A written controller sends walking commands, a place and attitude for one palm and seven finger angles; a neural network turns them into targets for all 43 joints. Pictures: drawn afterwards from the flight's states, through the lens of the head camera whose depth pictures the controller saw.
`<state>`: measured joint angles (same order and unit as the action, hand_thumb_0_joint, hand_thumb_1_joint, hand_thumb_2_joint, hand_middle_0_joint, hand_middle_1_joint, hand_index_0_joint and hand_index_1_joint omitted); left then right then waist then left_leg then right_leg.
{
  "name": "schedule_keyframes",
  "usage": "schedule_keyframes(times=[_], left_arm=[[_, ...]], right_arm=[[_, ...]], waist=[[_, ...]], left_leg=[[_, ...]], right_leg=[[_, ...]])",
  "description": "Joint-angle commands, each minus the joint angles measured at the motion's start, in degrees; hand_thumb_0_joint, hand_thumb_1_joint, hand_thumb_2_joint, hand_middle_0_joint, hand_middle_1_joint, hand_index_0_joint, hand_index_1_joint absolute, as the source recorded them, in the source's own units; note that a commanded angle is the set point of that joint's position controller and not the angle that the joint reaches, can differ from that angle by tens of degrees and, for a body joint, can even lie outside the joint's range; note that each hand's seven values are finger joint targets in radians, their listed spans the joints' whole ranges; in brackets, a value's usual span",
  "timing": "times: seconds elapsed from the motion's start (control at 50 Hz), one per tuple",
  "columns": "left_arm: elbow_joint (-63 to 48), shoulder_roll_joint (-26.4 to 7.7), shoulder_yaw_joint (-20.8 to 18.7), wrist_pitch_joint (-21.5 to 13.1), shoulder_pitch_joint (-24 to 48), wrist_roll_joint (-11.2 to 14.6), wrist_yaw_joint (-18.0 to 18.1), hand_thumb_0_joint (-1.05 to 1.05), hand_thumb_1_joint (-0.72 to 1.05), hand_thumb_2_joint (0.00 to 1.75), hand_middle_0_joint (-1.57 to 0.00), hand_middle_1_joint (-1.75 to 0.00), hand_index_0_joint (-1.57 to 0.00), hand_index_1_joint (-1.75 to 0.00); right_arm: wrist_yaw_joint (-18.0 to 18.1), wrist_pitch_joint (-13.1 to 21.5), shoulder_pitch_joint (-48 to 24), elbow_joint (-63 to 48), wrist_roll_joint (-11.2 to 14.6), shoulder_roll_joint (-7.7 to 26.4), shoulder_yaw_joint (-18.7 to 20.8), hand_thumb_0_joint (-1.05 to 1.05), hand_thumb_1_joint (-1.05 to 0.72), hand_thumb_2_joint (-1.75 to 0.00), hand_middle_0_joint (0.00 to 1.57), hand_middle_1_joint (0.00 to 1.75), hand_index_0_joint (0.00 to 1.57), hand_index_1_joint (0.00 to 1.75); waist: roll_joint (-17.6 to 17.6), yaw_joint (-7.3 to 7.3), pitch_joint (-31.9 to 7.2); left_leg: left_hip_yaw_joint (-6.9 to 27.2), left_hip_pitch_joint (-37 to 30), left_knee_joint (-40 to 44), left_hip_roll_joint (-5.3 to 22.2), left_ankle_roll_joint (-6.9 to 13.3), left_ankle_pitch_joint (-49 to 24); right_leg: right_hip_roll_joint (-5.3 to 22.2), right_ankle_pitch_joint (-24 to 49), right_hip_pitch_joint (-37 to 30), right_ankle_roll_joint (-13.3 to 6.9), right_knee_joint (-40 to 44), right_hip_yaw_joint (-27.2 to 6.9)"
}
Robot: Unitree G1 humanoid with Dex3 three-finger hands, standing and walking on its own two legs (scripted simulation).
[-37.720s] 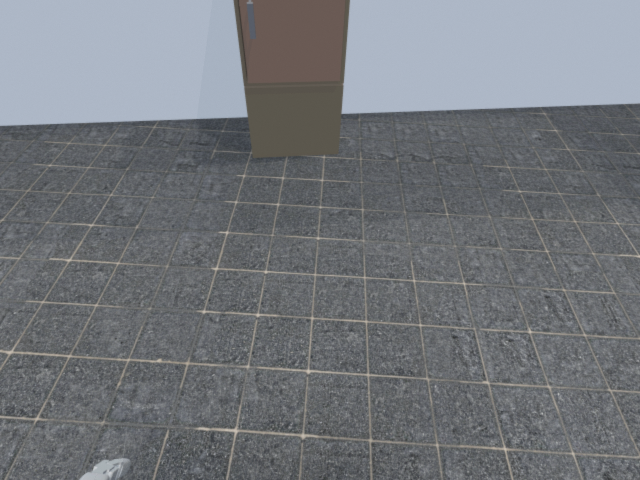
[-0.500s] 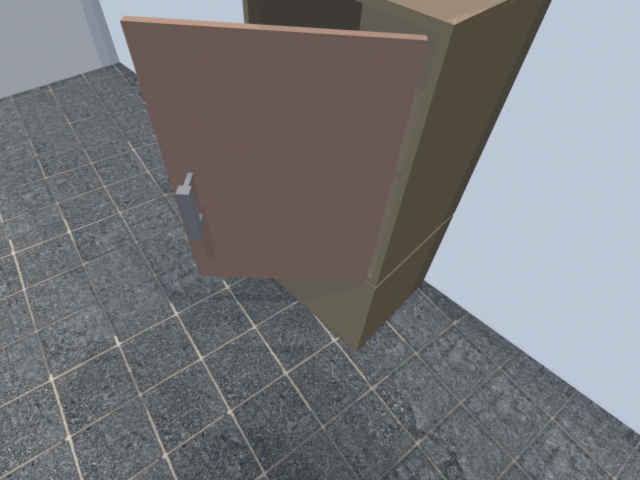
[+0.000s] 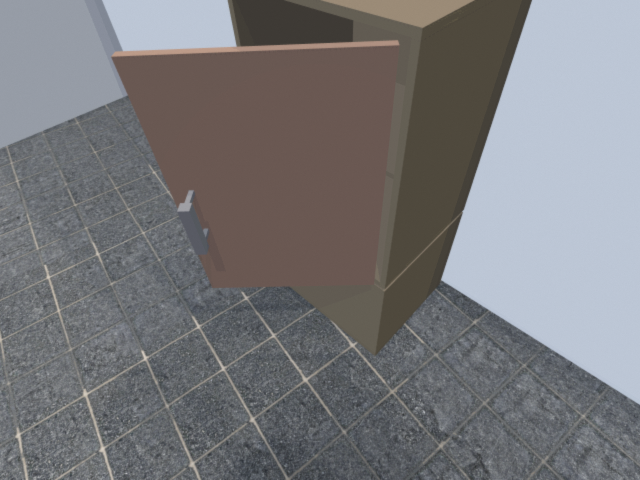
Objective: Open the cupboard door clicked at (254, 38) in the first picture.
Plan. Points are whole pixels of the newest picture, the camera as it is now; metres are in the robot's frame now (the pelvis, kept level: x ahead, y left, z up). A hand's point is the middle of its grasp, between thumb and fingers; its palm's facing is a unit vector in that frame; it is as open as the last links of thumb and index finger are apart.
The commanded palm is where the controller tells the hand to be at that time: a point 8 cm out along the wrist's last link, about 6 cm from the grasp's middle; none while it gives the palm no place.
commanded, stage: come to a stop and stand still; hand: left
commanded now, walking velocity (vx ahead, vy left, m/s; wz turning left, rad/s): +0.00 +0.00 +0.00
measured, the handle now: (196, 222) +0.59 +0.30 -0.08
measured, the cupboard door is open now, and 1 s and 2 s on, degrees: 44 44 44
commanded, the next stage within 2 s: look again from close up in 0.76 s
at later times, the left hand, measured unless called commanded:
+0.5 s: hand out of the picture +0.05 +0.15 -0.16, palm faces +0.02 -0.97 -0.24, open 7.3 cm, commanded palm none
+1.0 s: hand out of the picture +0.03 +0.14 -0.17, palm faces +0.05 -0.98 -0.21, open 7.3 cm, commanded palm none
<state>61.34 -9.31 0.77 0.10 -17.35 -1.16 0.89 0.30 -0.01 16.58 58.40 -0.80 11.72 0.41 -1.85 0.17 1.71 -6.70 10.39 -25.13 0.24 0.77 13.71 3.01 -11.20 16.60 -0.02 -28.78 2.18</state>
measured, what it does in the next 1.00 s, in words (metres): shifts its weight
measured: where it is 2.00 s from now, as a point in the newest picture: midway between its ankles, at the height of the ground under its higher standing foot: outside the picture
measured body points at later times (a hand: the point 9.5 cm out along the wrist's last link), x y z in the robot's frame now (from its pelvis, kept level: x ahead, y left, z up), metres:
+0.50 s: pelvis +0.03 -0.03 +0.00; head +0.04 -0.05 +0.45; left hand +0.05 +0.20 -0.15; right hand +0.01 -0.24 -0.17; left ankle +0.00 +0.11 -0.74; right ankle +0.05 -0.12 -0.74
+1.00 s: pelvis +0.03 -0.04 +0.00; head +0.04 -0.05 +0.45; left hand +0.03 +0.19 -0.15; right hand +0.03 -0.26 -0.16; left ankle +0.00 +0.11 -0.74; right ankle +0.05 -0.12 -0.74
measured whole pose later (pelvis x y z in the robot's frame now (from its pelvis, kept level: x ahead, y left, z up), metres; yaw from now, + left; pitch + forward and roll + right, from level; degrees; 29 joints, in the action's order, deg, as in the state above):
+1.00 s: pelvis +0.03 -0.04 +0.00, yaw +1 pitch -1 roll +1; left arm 64.7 -8.8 -0.2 -1.1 -15.0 -0.9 1.6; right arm 1.6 0.6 16.0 64.9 -0.8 8.3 0.0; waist -0.7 0.3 2.3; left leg -4.3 5.8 -21.5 4.1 -3.1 14.0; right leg -0.9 -12.4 11.2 -3.4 -24.8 5.0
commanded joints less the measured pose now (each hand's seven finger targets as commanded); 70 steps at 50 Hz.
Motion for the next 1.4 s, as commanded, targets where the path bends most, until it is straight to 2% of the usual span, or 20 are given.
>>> schedule_keyframes(times=[0.0, 0.02, 0.06, 0.14, 0.18, 0.32, 0.44, 0.58, 0.76, 0.84, 0.86, 0.94, 1.08, 1.2, 1.38], left_arm=[[-2.43, -8.16, -1.67, -1.89, 0.61, 0.44, 0.55, 0.0, 0.9, 0.9, -0.2, -0.3, -0.2, -0.3], [-2.06, -8.11, -1.59, -1.93, 0.55, 0.53, 0.57, 0.0, 0.9, 0.9, -0.2, -0.3, -0.2, -0.3], [-1.58, -7.85, -1.57, -1.95, 0.71, 0.46, 0.64, 0.0, 0.9, 0.9, -0.2, -0.3, -0.2, -0.3], [-0.43, -7.49, -1.57, -2.01, 0.98, 0.71, 0.71, 0.0, 0.9, 0.9, -0.2, -0.3, -0.2, -0.3], [-0.37, -7.46, -1.59, -1.93, 1.38, 0.65, 0.74, 0.0, 0.9, 0.9, -0.2, -0.3, -0.2, -0.3], [0.04, -7.19, -1.78, -2.09, 1.79, 0.72, 0.81, 0.0, 0.9, 0.9, -0.2, -0.3, -0.2, -0.3], [0.18, -6.81, -1.98, -2.27, 1.64, 0.73, 0.94, 0.0, 0.9, 0.9, -0.2, -0.3, -0.2, -0.3], [0.52, -6.55, -2.06, -2.34, 1.16, 0.58, 1.04, 0.0, 0.9, 0.9, -0.2, -0.3, -0.2, -0.3], [0.96, -6.45, -2.11, -2.23, 0.6, 0.5, 1.02, 0.0, 0.9, 0.9, -0.2, -0.3, -0.2, -0.3], [1.06, -6.71, -2.2, -2.27, 0.36, 0.55, 0.98, 0.0, 0.9, 0.9, -0.2, -0.3, -0.2, -0.3], [1.03, -6.46, -2.11, -2.21, 0.23, 0.5, 0.99, 0.0, 0.9, 0.9, -0.2, -0.3, -0.2, -0.3], [1.1, -6.52, -2.25, -2.34, 0.05, 0.58, 0.98, 0.0, 0.9, 0.9, -0.2, -0.3, -0.2, -0.3], [1.14, -5.97, -2.07, -2.17, -0.23, 0.56, 1.01, 0.0, 0.9, 0.9, -0.2, -0.3, -0.2, -0.3], [1.09, -5.74, -2.19, -2.09, -0.41, 0.61, 1.01, 0.0, 0.9, 0.9, -0.2, -0.3, -0.2, -0.3], [1.32, -5.23, -2.07, -2.15, -0.74, 0.55, 1.04, 0.0, 0.9, 0.9, -0.2, -0.3, -0.2, -0.3]], right_arm=[[0.49, 1.77, 2.6, -0.99, -0.2, 4.24, 0.32, 0.0, -0.9, -0.9, 0.2, 0.3, 0.2, 0.3], [0.54, 1.85, 2.87, -0.47, -0.22, 4.11, 0.18, 0.0, -0.9, -0.9, 0.2, 0.3, 0.2, 0.3], [0.62, 1.78, 3.2, 0.62, -0.19, 3.28, 0.13, 0.0, -0.9, -0.9, 0.2, 0.3, 0.2, 0.3], [0.81, 1.77, 4.21, 2.27, -0.26, 2.91, -0.09, 0.0, -0.9, -0.9, 0.2, 0.3, 0.2, 0.3], [0.86, 1.64, 4.2, 2.86, -0.23, 2.65, -0.17, 0.0, -0.9, -0.9, 0.2, 0.3, 0.2, 0.3], [1.0, 1.49, 5.24, 4.19, -0.31, 1.87, -0.12, 0.0, -0.9, -0.9, 0.2, 0.3, 0.2, 0.3], [1.27, 1.7, 5.11, 4.68, -0.25, 1.59, -0.03, 0.0, -0.9, -0.9, 0.2, 0.3, 0.2, 0.3], [1.52, 1.56, 4.31, 4.81, -0.17, 1.6, 0.1, 0.0, -0.9, -0.9, 0.2, 0.3, 0.2, 0.3], [1.63, 1.34, 3.54, 5.06, -0.21, 1.02, 0.12, 0.0, -0.9, -0.9, 0.2, 0.3, 0.2, 0.3], [1.57, 1.38, 3.49, 5.15, -0.26, 1.38, 0.09, 0.0, -0.9, -0.9, 0.2, 0.3, 0.2, 0.3], [1.61, 1.33, 3.51, 5.08, -0.21, 0.92, 0.08, 0.0, -0.9, -0.9, 0.2, 0.3, 0.2, 0.3], [1.57, 1.46, 3.95, 5.22, -0.28, 1.24, 0.09, 0.0, -0.9, -0.9, 0.2, 0.3, 0.2, 0.3], [1.59, 1.3, 4.49, 5.74, -0.28, 0.89, 0.04, 0.0, -0.9, -0.9, 0.2, 0.3, 0.2, 0.3], [1.56, 1.39, 5.35, 6.09, -0.31, 0.38, 0.01, 0.0, -0.9, -0.9, 0.2, 0.3, 0.2, 0.3], [1.63, 1.56, 5.73, 6.31, -0.26, 0.26, 0.12, 0.0, -0.9, -0.9, 0.2, 0.3, 0.2, 0.3]], waist=[[2.93, -0.63, 0.56], [2.12, -0.54, 0.62], [3.23, -0.42, 1.38], [1.31, -0.24, 1.17], [1.26, -0.17, 2.61], [3.64, -0.33, 1.35], [2.21, -0.33, -0.14], [2.34, -0.43, 0.55], [2.41, -0.31, 2.35], [1.61, -0.22, 1.86], [2.04, -0.25, 2.56], [2.4, -0.15, 1.16], [1.94, -0.12, 3.2], [1.84, 0.01, 2.96], [1.93, 0.05, 2.7]], left_leg=[[6.53, 1.83, 6.51, 5.27, 0.88, 0.94], [6.42, 1.62, 6.66, 5.39, 0.79, 0.22], [6.28, 1.72, 6.64, 5.47, 0.64, -0.2], [5.75, 1.62, 6.52, 5.54, 0.24, -1.28], [5.7, 2.46, 6.79, 5.64, 0.09, -0.91], [4.88, 1.13, 5.82, 5.44, -0.33, -2.05], [4.71, -0.26, 5.85, 5.94, -0.51, -4.81], [4.43, -1.36, 5.62, 6.17, -0.71, -5.91], [4.26, -1.76, 6.31, 6.21, -0.83, -4.46], [4.23, -1.61, 6.37, 6.04, -0.86, -3.61], [4.43, -1.65, 6.58, 6.13, -0.78, -3.68], [4.41, -1.53, 6.44, 5.95, -0.77, -3.94], [4.58, -0.8, 6.72, 5.92, -0.83, -2.97], [4.77, -0.06, 7.02, 5.9, -0.69, -2.43], [4.97, -0.23, 7.04, 6.12, -0.57, -3.78]], right_leg=[[4.19, -3.76, -1.32, -2.22, 7.65, -6.52], [4.14, -2.94, -1.64, -2.27, 7.5, -6.34], [4.18, -1.97, -2.32, -2.38, 7.92, -6.12], [4.17, -0.45, -3.54, -2.6, 7.91, -6.06], [4.1, -0.84, -3.54, -2.6, 8.34, -5.82], [4.21, 0.92, -4.53, -2.83, 9.05, -5.99], [3.97, 7.12, -6.28, -2.92, 7.95, -5.45], [3.78, 10.82, -6.23, -2.91, 7.93, -5.37], [3.49, 7.7, -5.18, -2.93, 9.57, -5.41], [3.68, 5.7, -5.47, -2.94, 10.1, -5.62], [3.41, 5.62, -5.11, -2.91, 10.27, -5.59], [3.77, 5.79, -6.4, -2.93, 10.36, -5.52], [3.43, 3.04, -4.96, -2.89, 10.93, -5.43], [3.35, 1.04, -5.38, -2.92, 10.96, -5.37], [3.32, 3.76, -5.7, -2.84, 9.92, -4.73]])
